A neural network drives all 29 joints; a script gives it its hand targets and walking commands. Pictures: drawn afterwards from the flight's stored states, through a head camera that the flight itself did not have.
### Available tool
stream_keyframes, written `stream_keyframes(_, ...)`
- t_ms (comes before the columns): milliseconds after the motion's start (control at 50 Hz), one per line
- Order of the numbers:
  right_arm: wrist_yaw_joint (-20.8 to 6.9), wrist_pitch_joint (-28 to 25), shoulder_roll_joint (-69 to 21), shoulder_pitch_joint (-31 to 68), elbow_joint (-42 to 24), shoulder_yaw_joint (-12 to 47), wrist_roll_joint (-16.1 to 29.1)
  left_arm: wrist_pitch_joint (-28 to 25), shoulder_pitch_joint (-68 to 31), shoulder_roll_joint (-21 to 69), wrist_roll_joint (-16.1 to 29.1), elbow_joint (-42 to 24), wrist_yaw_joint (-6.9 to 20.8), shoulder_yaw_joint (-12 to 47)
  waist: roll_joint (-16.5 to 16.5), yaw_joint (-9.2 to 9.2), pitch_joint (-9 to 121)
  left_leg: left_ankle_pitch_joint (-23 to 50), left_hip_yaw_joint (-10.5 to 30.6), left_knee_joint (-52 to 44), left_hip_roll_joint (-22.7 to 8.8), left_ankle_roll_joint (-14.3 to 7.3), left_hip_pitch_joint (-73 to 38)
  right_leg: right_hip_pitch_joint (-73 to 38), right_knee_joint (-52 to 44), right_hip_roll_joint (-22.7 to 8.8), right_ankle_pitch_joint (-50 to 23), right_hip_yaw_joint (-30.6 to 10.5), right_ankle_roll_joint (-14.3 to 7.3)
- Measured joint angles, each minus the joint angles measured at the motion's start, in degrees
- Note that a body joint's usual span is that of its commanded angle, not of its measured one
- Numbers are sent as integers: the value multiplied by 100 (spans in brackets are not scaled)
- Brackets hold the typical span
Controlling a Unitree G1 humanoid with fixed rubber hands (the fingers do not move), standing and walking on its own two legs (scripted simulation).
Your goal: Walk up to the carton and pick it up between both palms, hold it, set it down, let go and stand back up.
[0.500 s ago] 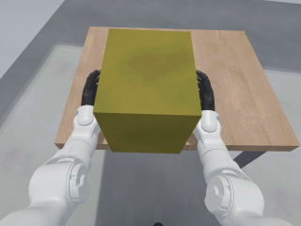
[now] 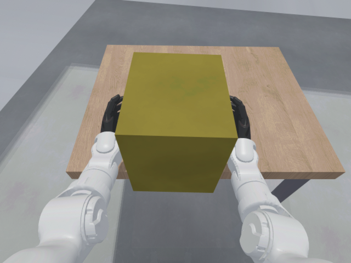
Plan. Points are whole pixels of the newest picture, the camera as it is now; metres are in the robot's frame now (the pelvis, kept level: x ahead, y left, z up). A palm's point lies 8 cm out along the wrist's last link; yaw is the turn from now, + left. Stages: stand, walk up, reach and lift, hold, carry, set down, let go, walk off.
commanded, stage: reach and lift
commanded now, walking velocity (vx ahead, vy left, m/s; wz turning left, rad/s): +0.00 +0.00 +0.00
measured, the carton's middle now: (175, 125) +0.45 -0.01 +0.04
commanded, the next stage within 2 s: none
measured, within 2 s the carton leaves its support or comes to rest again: leaves its support in 0.08 s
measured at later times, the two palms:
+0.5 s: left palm (96, 122) +0.39 +0.15 +0.13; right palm (245, 119) +0.39 -0.15 +0.14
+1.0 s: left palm (74, 96) +0.39 +0.17 +0.20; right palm (242, 99) +0.39 -0.13 +0.19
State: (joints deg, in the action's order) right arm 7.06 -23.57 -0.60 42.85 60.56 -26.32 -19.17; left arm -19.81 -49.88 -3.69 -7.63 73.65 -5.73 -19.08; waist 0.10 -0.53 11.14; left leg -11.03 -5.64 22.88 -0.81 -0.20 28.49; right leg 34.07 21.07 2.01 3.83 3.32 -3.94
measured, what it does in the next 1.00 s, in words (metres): stands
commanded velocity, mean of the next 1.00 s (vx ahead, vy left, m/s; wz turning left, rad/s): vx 0.00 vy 0.00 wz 0.00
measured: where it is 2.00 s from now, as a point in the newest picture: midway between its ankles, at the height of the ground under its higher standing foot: outside the picture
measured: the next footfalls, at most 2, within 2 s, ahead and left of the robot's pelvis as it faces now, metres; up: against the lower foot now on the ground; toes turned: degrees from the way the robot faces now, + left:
none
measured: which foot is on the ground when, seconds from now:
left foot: down 0.00-1.00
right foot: down 0.00-1.00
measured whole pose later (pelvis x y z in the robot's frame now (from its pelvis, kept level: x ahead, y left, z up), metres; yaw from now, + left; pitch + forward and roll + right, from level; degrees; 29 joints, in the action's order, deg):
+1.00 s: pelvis -0.01 +0.01 +0.01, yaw +0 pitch +4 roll +1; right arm 9.4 9.8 1.7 49.4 51.5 -12.2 4.8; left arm 25.8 -48.9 -5.3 -5.8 42.3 -4.9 -17.3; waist 0.8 -1.0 11.4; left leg -11.6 -5.6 22.0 -0.6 -0.2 14.8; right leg 19.9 19.4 1.9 4.0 3.2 -3.4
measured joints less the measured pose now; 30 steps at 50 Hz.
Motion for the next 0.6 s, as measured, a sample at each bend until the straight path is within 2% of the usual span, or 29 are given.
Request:
stream_keyframes(280, -26, 624, 38, 41, 1, 391, 718, 773, 102, -1, 0, -366, 33, 0, -22, 0, 257, 39, 0, 114, 0, 0, -71, -125, 0, -8, -98, 3, 0)
stream_keyframes(480, -87, 1563, 152, 473, 1, 703, 1354, 1780, 100, -82, 118, -900, -33, 156, -9, 0, 258, 42, 0, 123, 0, 0, -401, -460, 0, -9, -100, 3, 0)
stream_keyframes(600, -108, 2140, 193, 961, 1, 715, 1505, 2427, 97, -155, 184, -1443, -37, 181, 16, 0, 257, 42, 1, 99, 2, 0, -540, -588, 0, -9, -83, 2, 0)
